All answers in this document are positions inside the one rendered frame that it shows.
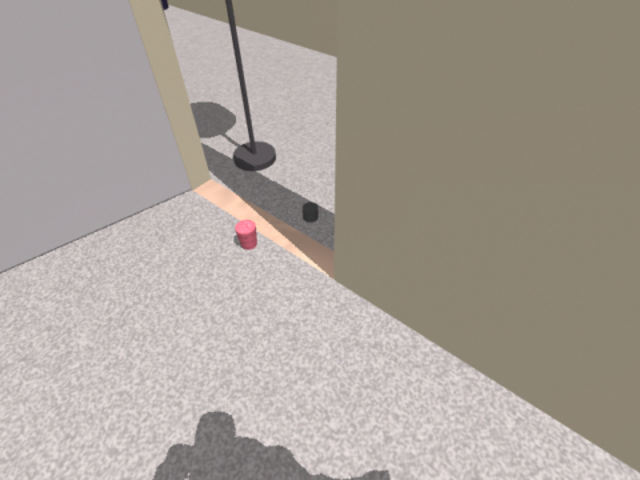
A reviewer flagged floor lamp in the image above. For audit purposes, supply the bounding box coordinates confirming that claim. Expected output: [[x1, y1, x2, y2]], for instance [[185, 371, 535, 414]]
[[225, 0, 276, 171]]

